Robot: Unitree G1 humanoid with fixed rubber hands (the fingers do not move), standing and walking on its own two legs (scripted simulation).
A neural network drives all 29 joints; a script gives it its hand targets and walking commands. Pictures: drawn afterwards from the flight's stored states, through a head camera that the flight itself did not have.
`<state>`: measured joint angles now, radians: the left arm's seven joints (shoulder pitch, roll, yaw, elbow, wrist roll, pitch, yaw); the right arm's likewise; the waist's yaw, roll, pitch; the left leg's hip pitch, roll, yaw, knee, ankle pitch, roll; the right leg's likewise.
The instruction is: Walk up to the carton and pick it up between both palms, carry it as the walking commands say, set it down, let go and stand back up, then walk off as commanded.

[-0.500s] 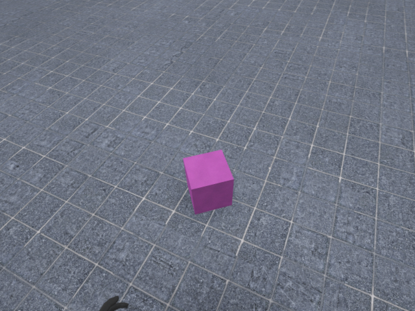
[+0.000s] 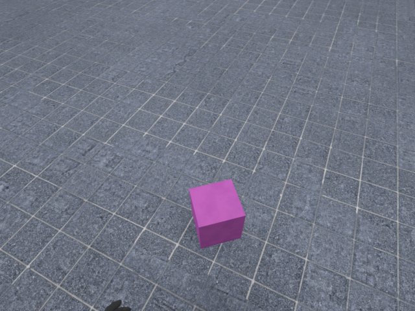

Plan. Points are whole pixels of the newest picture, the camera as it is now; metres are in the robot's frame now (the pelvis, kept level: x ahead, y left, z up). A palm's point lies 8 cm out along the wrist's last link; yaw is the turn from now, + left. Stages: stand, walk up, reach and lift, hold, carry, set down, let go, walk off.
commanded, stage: walk up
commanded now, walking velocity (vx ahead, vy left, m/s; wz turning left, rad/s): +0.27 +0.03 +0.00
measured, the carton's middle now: (215, 214) +0.64 -0.01 -0.65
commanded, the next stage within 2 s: none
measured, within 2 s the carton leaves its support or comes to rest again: neither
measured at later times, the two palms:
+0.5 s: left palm (103, 273) +0.23 +0.26 -0.13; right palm (326, 283) +0.20 -0.23 -0.11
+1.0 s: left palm (80, 267) +0.25 +0.33 -0.15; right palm (291, 263) +0.25 -0.17 -0.13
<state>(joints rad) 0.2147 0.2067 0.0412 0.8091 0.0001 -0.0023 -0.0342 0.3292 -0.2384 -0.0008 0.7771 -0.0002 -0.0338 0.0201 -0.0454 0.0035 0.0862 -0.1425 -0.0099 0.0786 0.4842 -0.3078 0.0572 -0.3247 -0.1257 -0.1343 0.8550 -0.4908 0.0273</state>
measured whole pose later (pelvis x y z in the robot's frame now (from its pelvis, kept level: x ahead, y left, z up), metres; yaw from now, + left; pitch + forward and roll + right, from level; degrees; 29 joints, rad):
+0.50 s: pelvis +0.14 +0.02 +0.00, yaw -1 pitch -2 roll -2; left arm 0.23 0.21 0.04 0.81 0.00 0.03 -0.03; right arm 0.29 -0.24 0.00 0.78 0.00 -0.02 0.01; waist -0.03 0.01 0.06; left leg -0.21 0.01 0.08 0.55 -0.31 0.07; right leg -0.29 -0.12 -0.15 0.91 -0.47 0.05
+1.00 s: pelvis +0.17 +0.08 -0.02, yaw +2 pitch -3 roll -4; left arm 0.18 0.21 0.05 0.81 0.00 0.11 0.02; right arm 0.25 -0.24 -0.01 0.78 0.00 0.07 0.03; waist 0.00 0.01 0.11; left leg -0.37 0.00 0.02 0.72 -0.31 0.07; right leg -0.32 -0.13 -0.13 0.96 -0.48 0.07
